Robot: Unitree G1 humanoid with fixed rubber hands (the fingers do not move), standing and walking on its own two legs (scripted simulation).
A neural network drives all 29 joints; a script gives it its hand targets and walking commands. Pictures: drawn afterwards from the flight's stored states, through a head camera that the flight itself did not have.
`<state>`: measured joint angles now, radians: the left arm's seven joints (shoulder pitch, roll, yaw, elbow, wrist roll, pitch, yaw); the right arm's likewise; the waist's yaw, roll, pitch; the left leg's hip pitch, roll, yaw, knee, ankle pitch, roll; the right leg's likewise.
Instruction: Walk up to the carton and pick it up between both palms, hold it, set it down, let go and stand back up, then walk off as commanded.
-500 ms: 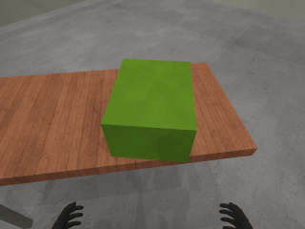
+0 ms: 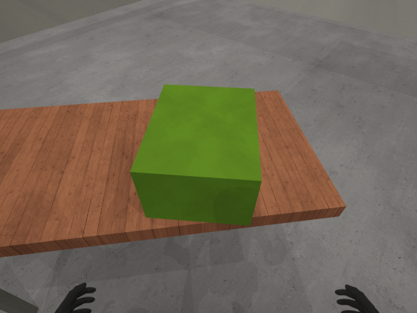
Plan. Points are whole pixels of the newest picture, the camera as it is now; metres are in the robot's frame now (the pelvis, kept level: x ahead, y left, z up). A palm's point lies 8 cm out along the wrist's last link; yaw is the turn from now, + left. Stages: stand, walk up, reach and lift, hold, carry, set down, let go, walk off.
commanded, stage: stand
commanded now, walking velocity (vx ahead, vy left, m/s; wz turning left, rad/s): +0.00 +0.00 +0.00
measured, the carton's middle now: (203, 149) +0.51 -0.01 +0.02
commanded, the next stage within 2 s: walk off in 1.70 s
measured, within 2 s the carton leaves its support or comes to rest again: neither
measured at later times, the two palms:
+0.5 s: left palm out of the picture +0.14 +0.27 -0.08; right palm out of the picture +0.12 -0.30 -0.07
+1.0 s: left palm out of the picture +0.14 +0.27 -0.08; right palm out of the picture +0.11 -0.30 -0.08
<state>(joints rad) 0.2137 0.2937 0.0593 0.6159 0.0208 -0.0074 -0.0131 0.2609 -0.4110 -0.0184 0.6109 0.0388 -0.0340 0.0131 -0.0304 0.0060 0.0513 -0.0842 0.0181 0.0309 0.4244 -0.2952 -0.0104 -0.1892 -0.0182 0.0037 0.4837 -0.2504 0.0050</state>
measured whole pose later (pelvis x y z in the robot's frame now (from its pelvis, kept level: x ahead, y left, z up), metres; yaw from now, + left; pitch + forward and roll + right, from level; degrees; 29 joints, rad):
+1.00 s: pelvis +0.00 +0.00 +0.00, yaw +0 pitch -2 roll +1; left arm 0.19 0.30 0.06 0.74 0.02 -0.01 -0.02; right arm 0.26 -0.40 -0.02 0.66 0.04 -0.03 0.00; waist -0.03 0.01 0.04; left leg -0.09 0.02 0.03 0.42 -0.30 -0.01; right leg -0.19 -0.02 0.00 0.48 -0.25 0.00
